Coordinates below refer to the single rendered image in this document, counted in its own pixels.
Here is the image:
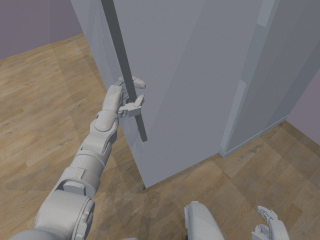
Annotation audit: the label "robot right hand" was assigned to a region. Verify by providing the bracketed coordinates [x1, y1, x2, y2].
[251, 205, 291, 240]

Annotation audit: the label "robot left forearm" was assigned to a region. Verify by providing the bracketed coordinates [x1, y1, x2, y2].
[34, 110, 119, 228]

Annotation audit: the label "handle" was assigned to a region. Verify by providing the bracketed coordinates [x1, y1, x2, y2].
[101, 0, 148, 142]

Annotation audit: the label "robot right shin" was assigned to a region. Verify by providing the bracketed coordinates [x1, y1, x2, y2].
[187, 201, 199, 240]

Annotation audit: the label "robot left hand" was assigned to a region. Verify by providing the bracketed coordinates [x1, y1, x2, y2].
[101, 75, 146, 118]

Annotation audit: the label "right robot thigh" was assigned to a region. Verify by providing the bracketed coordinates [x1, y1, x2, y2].
[184, 203, 225, 240]

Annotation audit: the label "robot left upper arm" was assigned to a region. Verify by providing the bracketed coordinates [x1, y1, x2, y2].
[8, 189, 95, 240]

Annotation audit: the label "fridge door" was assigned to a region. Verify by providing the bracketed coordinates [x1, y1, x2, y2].
[70, 0, 263, 188]

